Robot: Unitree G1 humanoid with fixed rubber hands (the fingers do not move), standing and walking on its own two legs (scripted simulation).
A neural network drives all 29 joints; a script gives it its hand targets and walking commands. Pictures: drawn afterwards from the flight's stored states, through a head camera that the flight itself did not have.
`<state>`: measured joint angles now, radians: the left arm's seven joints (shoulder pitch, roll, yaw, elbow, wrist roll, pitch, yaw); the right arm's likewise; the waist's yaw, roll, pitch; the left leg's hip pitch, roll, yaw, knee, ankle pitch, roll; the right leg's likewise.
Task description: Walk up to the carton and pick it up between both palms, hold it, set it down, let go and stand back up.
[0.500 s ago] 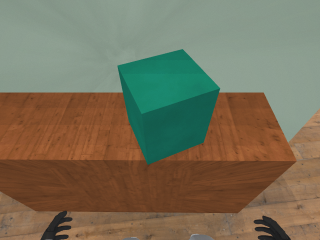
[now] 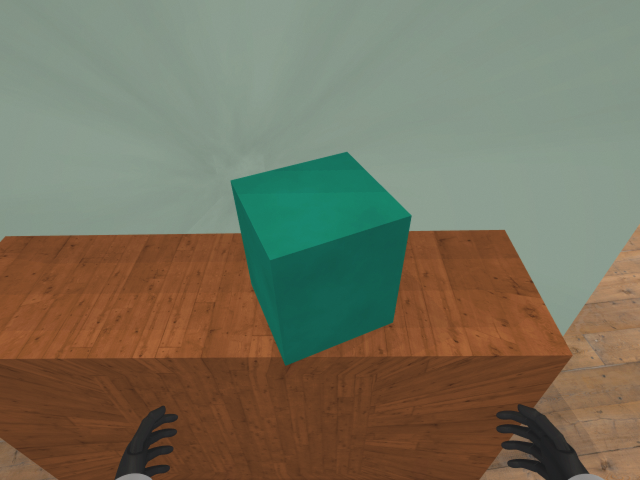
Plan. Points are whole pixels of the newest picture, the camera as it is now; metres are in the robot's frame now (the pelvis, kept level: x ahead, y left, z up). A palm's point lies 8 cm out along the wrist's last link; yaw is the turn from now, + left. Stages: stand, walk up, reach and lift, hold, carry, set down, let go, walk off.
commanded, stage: reach and lift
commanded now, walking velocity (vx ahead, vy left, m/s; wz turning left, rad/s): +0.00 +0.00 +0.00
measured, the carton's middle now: (317, 256) +0.49 +0.02 +0.01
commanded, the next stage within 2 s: none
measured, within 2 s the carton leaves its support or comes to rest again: neither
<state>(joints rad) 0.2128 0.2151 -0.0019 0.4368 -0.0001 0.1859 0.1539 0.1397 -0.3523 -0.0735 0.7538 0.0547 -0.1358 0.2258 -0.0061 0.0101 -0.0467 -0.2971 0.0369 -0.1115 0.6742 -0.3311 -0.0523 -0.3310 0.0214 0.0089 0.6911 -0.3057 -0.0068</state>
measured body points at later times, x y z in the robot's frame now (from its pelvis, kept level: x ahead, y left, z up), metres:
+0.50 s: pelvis +0.04 +0.00 +0.01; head +0.04 +0.00 +0.46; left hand +0.22 +0.21 -0.02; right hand +0.22 -0.27 -0.03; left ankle +0.03 +0.17 -0.72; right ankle +0.04 -0.11 -0.72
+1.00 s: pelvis +0.02 +0.00 +0.01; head +0.02 +0.00 +0.46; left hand +0.25 +0.19 +0.02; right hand +0.25 -0.27 +0.00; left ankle +0.03 +0.17 -0.72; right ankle +0.04 -0.11 -0.72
